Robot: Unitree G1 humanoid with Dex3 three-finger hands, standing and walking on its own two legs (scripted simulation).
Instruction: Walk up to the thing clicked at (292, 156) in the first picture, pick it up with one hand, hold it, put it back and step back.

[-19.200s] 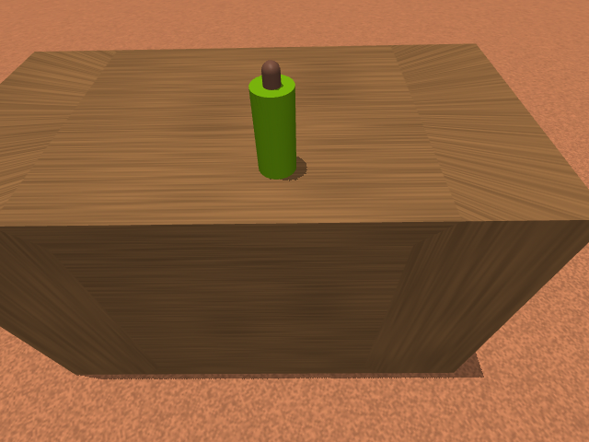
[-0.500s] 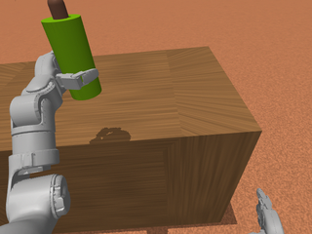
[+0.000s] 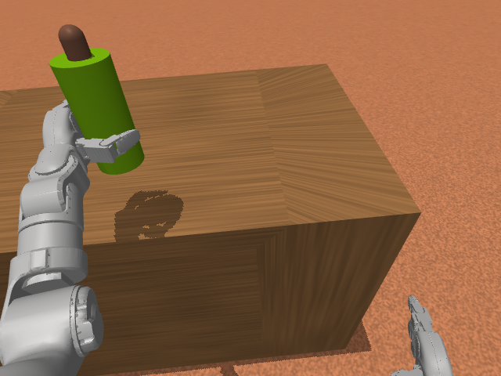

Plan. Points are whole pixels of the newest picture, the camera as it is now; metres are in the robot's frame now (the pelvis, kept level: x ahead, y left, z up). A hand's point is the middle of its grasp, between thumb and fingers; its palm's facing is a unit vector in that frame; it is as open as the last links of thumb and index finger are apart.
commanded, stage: crouch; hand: left
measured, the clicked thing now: (98, 103) +0.43 +0.22 +0.26
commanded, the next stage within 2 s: lower in 0.80 s
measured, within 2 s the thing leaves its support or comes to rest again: rests again in 1.86 s
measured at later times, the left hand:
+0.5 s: hand (112, 133) +0.46 +0.23 +0.20, palm faces +0.27 -0.96 +0.01, open 10.4 cm
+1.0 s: hand (116, 135) +0.47 +0.23 +0.18, palm faces +0.25 -0.97 +0.02, open 10.4 cm
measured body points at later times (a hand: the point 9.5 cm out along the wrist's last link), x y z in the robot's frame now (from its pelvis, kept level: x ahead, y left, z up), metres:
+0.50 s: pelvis +0.01 +0.00 +0.00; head +0.02 -0.01 +0.45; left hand +0.44 +0.28 +0.20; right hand +0.17 -0.26 -0.08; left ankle +0.03 +0.11 -0.73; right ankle +0.01 -0.12 -0.73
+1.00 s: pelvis +0.01 +0.00 +0.00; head +0.03 +0.00 +0.45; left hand +0.45 +0.28 +0.18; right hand +0.16 -0.27 -0.08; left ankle +0.03 +0.11 -0.73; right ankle +0.01 -0.12 -0.73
